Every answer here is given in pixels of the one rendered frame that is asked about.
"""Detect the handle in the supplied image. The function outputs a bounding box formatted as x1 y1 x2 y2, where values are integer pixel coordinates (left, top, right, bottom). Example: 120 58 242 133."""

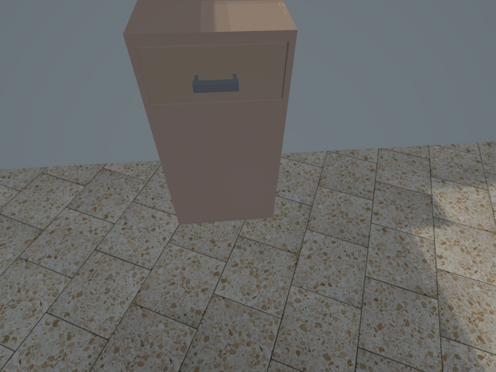
192 74 239 93

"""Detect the drawer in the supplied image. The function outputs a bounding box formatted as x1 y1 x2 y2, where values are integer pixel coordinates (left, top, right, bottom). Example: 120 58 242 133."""
136 42 287 104

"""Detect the cabinet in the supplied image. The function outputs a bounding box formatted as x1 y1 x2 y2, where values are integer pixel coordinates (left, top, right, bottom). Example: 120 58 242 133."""
123 0 298 225

